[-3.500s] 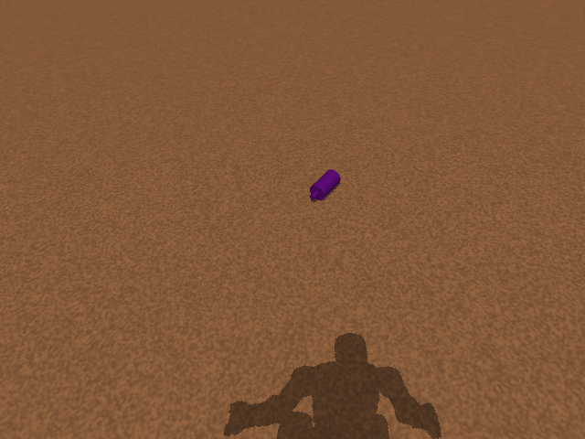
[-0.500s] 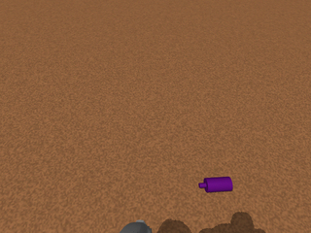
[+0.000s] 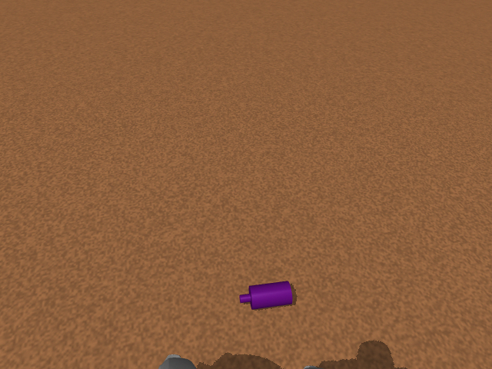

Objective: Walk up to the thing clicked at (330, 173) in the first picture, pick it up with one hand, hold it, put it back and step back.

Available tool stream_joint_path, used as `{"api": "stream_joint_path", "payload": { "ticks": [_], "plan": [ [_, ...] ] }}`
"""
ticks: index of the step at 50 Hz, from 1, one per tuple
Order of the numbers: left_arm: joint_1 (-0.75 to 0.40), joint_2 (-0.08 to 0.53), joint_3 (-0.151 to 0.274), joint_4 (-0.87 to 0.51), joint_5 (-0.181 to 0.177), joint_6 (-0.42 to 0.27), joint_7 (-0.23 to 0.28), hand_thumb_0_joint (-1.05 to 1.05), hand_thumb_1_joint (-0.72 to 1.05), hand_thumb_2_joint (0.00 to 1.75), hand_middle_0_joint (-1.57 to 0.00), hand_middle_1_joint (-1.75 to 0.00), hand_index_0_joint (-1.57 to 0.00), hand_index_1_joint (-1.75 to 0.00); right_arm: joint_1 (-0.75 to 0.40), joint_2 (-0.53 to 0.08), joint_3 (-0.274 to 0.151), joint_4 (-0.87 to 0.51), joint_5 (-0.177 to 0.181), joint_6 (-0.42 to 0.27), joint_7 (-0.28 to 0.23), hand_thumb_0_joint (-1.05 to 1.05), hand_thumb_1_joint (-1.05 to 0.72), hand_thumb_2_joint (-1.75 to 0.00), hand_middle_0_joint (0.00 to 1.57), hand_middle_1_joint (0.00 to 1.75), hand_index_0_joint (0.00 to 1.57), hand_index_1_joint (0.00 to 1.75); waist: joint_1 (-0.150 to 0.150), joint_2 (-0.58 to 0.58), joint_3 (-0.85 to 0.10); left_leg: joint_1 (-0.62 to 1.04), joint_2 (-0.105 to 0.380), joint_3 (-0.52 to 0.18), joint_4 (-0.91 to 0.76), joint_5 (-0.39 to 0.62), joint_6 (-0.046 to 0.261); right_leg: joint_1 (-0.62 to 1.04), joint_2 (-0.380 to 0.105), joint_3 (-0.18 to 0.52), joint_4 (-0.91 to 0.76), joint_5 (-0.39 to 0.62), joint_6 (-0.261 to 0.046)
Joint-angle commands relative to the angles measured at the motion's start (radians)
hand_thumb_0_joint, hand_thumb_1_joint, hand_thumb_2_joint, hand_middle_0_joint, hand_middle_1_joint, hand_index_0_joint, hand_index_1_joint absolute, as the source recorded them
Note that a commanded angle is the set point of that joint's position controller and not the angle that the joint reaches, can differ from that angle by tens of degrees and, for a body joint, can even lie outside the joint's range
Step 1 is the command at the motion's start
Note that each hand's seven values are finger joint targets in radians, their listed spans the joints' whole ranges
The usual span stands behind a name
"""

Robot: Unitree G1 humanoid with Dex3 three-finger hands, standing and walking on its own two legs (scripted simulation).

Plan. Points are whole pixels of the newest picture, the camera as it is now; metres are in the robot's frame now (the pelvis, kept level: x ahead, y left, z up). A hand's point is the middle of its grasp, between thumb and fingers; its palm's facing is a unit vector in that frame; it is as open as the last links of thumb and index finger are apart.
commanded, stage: walk up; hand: left
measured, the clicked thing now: (264, 295) +0.51 -0.06 -0.67
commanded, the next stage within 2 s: none
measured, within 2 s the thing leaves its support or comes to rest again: neither
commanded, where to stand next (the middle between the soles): +0.14 -0.39 m, yaw +5 degrees
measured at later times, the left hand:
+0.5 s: hand out of the picture +0.11 +0.08 -0.13, palm faces -0.04 -0.95 -0.31, open 7.4 cm
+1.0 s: hand out of the picture +0.03 -0.16 -0.11, palm faces +0.06 -0.92 -0.39, open 7.4 cm
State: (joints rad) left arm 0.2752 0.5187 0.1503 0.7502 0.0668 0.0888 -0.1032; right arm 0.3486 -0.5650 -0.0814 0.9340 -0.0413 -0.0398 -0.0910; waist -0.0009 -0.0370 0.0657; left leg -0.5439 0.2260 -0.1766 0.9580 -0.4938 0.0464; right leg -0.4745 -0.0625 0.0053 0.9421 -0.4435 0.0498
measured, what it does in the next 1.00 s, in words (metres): steps to the right: left foot, then right foot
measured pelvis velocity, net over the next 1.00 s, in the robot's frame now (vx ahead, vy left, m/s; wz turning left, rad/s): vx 0.03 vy -0.43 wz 0.04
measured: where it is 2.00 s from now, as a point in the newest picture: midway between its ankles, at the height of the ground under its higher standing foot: outside the picture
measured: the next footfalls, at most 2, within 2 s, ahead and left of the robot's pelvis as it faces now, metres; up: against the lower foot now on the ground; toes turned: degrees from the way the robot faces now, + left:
left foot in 0.28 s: +0.11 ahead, -0.04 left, +0.00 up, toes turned +7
right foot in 0.68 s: +0.10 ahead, -0.51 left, +0.00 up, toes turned +0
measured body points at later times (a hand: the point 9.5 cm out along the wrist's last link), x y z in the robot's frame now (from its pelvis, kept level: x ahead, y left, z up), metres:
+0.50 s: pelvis +0.02 -0.19 +0.03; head +0.06 -0.14 +0.48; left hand +0.11 +0.13 -0.10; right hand +0.07 -0.55 -0.03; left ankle +0.07 -0.05 -0.68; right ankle +0.05 -0.37 -0.59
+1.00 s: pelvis +0.03 -0.43 +0.03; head +0.06 -0.43 +0.48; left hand +0.03 -0.11 -0.08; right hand +0.10 -0.76 -0.09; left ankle +0.05 -0.32 -0.63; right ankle +0.06 -0.51 -0.68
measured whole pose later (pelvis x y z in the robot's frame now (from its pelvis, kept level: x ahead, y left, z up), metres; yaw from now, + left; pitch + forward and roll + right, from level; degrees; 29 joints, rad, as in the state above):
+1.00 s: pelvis +0.03 -0.43 +0.03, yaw +2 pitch -1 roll +0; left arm 0.34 0.39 0.06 0.87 0.03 0.00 -0.02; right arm 0.28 -0.42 -0.03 0.95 -0.02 -0.01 -0.02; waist 0.07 0.01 0.08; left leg -0.53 -0.03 -0.02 1.07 -0.41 0.04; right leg -0.36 0.04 -0.07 0.71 -0.35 -0.07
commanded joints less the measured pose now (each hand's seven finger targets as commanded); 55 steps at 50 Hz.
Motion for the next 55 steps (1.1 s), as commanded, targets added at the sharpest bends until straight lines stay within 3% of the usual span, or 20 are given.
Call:
{"api": "stream_joint_path", "payload": {
  "ticks": [1, 4, 10, 13, 14, 15, 17, 21, 25, 30, 33, 35, 36, 37, 38, 41, 44, 46, 52, 55],
  "plan": [
    [-0.047, 0.334, 0.071, -0.107, -0.006, -0.036, 0.047, 0.00, 0.90, 0.90, -0.20, -0.30, -0.20, -0.30, -0.021, -0.144, -0.047, -0.078, 0.022, -0.018, -0.052, 0.00, -0.90, -0.90, 0.20, 0.30, 0.20, 0.30, 0.035, -0.258, 0.043, -0.297, -0.194, 0.130, 0.362, -0.048, -0.005, 0.080, -0.282, 0.651, -0.803, -0.361, -0.231],
    [-0.046, 0.229, 0.041, -0.073, 0.006, -0.038, 0.054, 0.00, 0.90, 0.90, -0.20, -0.30, -0.20, -0.30, 0.039, -0.175, -0.040, 0.018, 0.056, -0.024, -0.041, 0.00, -0.90, -0.90, 0.20, 0.30, 0.20, 0.30, 0.017, -0.211, 0.052, -0.194, -0.175, 0.141, 0.256, 0.013, 0.001, 0.101, -0.138, 0.305, -0.563, -0.064, -0.223],
    [-0.034, 0.127, 0.000, -0.103, 0.006, -0.039, 0.050, 0.00, 0.90, 0.90, -0.20, -0.30, -0.20, -0.30, 0.119, -0.107, -0.016, 0.026, 0.042, -0.049, -0.026, 0.00, -0.90, -0.90, 0.20, 0.30, 0.20, 0.30, 0.027, -0.184, -0.009, 0.054, -0.217, 0.239, -0.112, 0.044, 0.028, 0.174, -0.160, 0.240, -0.487, 0.337, -0.313],
    [-0.099, 0.084, -0.029, -0.147, -0.007, -0.029, 0.049, 0.00, 0.90, 0.90, -0.20, -0.30, -0.20, -0.30, 0.270, -0.104, -0.028, 0.051, 0.043, -0.063, -0.034, 0.00, -0.90, -0.90, 0.20, 0.30, 0.20, 0.30, -0.054, -0.033, -0.098, 0.424, -0.207, 0.204, -0.460, 0.375, 0.025, 0.040, -0.076, 0.105, -0.245, 0.418, -0.217],
    [-0.081, 0.047, -0.041, -0.164, -0.015, -0.036, 0.053, 0.00, 0.90, 0.90, -0.20, -0.30, -0.20, -0.30, 0.304, -0.162, -0.049, 0.034, 0.026, -0.065, -0.045, 0.00, -0.90, -0.90, 0.20, 0.30, 0.20, 0.30, -0.082, 0.101, -0.144, 0.572, -0.077, -0.017, -0.535, 0.377, 0.048, -0.090, -0.019, 0.061, -0.055, 0.297, -0.138],
    [-0.013, 0.019, -0.045, -0.160, -0.015, -0.033, 0.055, 0.00, 0.90, 0.90, -0.20, -0.30, -0.20, -0.30, 0.255, -0.249, -0.075, -0.009, 0.010, -0.063, -0.058, 0.00, -0.90, -0.90, 0.20, 0.30, 0.20, 0.30, -0.037, 0.230, -0.158, 0.682, 0.191, -0.445, -0.559, 0.402, 0.140, -0.320, 0.082, 0.087, 0.120, -0.055, -0.052],
    [0.042, 0.156, -0.008, -0.117, 0.003, -0.007, 0.068, 0.00, 0.90, 0.90, -0.20, -0.30, -0.20, -0.30, 0.133, -0.268, -0.083, -0.063, 0.047, -0.058, -0.061, 0.00, -0.90, -0.90, 0.20, 0.30, 0.20, 0.30, -0.015, 0.070, -0.135, 0.521, 0.339, -0.507, -0.558, 0.414, 0.287, -0.280, 0.028, 0.205, 0.344, -0.128, -0.030],
    [-0.051, 0.157, 0.020, -0.116, -0.006, -0.010, 0.054, 0.00, 0.90, 0.90, -0.20, -0.30, -0.20, -0.30, 0.100, -0.169, -0.061, -0.079, 0.036, -0.061, -0.051, 0.00, -0.90, -0.90, 0.20, 0.30, 0.20, 0.30, 0.000, 0.020, -0.026, 0.288, 0.109, -0.087, -0.468, 0.526, 0.197, -0.194, 0.050, 0.246, 0.374, 0.016, -0.049],
    [-0.025, 0.133, 0.018, -0.115, -0.023, -0.004, 0.033, 0.00, 0.90, 0.90, -0.20, -0.30, -0.20, -0.30, 0.054, -0.210, -0.078, -0.110, 0.021, -0.073, -0.040, 0.00, -0.90, -0.90, 0.20, 0.30, 0.20, 0.30, 0.020, 0.147, -0.012, 0.246, 0.086, 0.035, -0.433, 0.520, 0.209, -0.189, 0.040, 0.194, 0.350, 0.043, -0.032],
    [-0.060, 0.136, 0.026, -0.121, -0.030, 0.006, 0.002, 0.00, 0.90, 0.90, -0.20, -0.30, -0.20, -0.30, -0.005, -0.290, -0.103, -0.125, -0.008, -0.062, -0.026, 0.00, -0.90, -0.90, 0.20, 0.30, 0.20, 0.30, 0.011, 0.305, -0.014, 0.082, 0.066, 0.064, -0.497, 0.019, 0.175, -0.036, -0.043, 0.053, 0.068, -0.008, -0.024],
    [0.092, 0.143, 0.048, -0.049, -0.020, 0.004, 0.001, 0.00, 0.90, 0.90, -0.20, -0.30, -0.20, -0.30, -0.097, -0.288, -0.098, -0.124, -0.014, -0.037, -0.019, 0.00, -0.90, -0.90, 0.20, 0.30, 0.20, 0.30, 0.112, 0.261, -0.084, -0.075, 0.011, 0.155, -0.354, -0.061, 0.100, 0.261, 0.001, -0.047, -0.159, 0.016, -0.050],
    [0.254, 0.200, 0.071, 0.010, 0.011, -0.008, 0.017, 0.00, 0.90, 0.90, -0.20, -0.30, -0.20, -0.30, -0.069, -0.133, -0.049, -0.114, -0.016, -0.014, -0.020, 0.00, -0.90, -0.90, 0.20, 0.30, 0.20, 0.30, 0.215, -0.164, -0.092, -0.264, -0.142, 0.326, 0.167, -0.166, 0.029, 0.348, 0.020, 0.029, -0.348, -0.087, -0.081],
    [0.214, 0.258, 0.069, -0.031, 0.021, -0.021, 0.028, 0.00, 0.90, 0.90, -0.20, -0.30, -0.20, -0.30, -0.083, -0.050, -0.022, -0.139, 0.005, -0.003, -0.028, 0.00, -0.90, -0.90, 0.20, 0.30, 0.20, 0.30, 0.209, -0.334, -0.008, -0.403, -0.245, 0.217, 0.426, -0.209, -0.004, 0.168, -0.133, 0.443, -0.530, -0.243, -0.125],
    [-0.002, 0.345, 0.073, -0.099, 0.005, -0.027, 0.041, 0.00, 0.90, 0.90, -0.20, -0.30, -0.20, -0.30, -0.099, -0.085, -0.053, -0.158, 0.014, -0.006, -0.054, 0.00, -0.90, -0.90, 0.20, 0.30, 0.20, 0.30, 0.104, -0.368, 0.031, -0.322, -0.243, 0.107, 0.447, -0.147, -0.009, 0.059, -0.227, 0.712, -0.783, -0.280, -0.192],
    [-0.093, 0.333, 0.076, -0.122, -0.012, -0.029, 0.049, 0.00, 0.90, 0.90, -0.20, -0.30, -0.20, -0.30, -0.068, -0.133, -0.060, -0.117, 0.019, -0.009, -0.058, 0.00, -0.90, -0.90, 0.20, 0.30, 0.20, 0.30, 0.052, -0.284, 0.050, -0.261, -0.192, 0.093, 0.407, -0.072, -0.015, 0.038, -0.246, 0.715, -0.797, -0.337, -0.197],
    [-0.091, 0.214, 0.032, -0.081, -0.005, -0.040, 0.067, 0.00, 0.90, 0.90, -0.20, -0.30, -0.20, -0.30, 0.026, -0.153, -0.045, -0.003, 0.051, -0.012, -0.032, 0.00, -0.90, -0.90, 0.20, 0.30, 0.20, 0.30, 0.020, -0.188, 0.031, -0.205, -0.149, 0.125, 0.317, 0.049, -0.018, 0.109, -0.133, 0.392, -0.556, -0.209, -0.192],
    [-0.037, 0.156, 0.010, -0.021, -0.023, -0.081, 0.085, 0.00, 0.90, 0.90, -0.20, -0.30, -0.20, -0.30, 0.030, -0.116, -0.024, -0.001, 0.031, -0.016, 0.015, 0.00, -0.90, -0.90, 0.20, 0.30, 0.20, 0.30, 0.034, -0.114, 0.000, -0.126, -0.159, 0.114, 0.194, 0.050, 0.002, 0.152, -0.186, 0.435, -0.561, -0.276, -0.252],
    [0.028, 0.154, 0.003, 0.020, -0.038, -0.114, 0.103, 0.00, 0.90, 0.90, -0.20, -0.30, -0.20, -0.30, -0.060, -0.101, -0.014, -0.042, 0.018, -0.009, 0.042, 0.00, -0.90, -0.90, 0.20, 0.30, 0.20, 0.30, 0.061, -0.011, 0.004, -0.159, -0.166, 0.044, 0.129, 0.078, 0.006, 0.235, -0.235, 0.487, -0.574, -0.207, -0.240],
    [0.072, 0.144, -0.013, 0.061, -0.056, -0.171, 0.139, 0.00, 0.90, 0.90, -0.20, -0.30, -0.20, -0.30, -0.094, -0.069, -0.015, -0.062, 0.022, 0.021, 0.062, 0.00, -0.90, -0.90, 0.20, 0.30, 0.20, 0.30, 0.051, 0.021, -0.028, -0.085, -0.207, -0.017, 0.016, 0.096, -0.011, 0.360, -0.290, 0.402, -0.530, 0.427, -0.135],
    [0.097, 0.117, -0.023, 0.090, -0.054, -0.177, 0.146, 0.00, 0.90, 0.90, -0.20, -0.30, -0.20, -0.30, -0.106, -0.029, -0.006, -0.062, 0.038, 0.027, 0.066, 0.00, -0.90, -0.90, 0.20, 0.30, 0.20, 0.30, 0.063, -0.072, -0.041, -0.024, -0.248, 0.012, -0.044, 0.103, -0.009, 0.404, -0.227, 0.262, -0.480, 0.770, -0.057]
  ]
}}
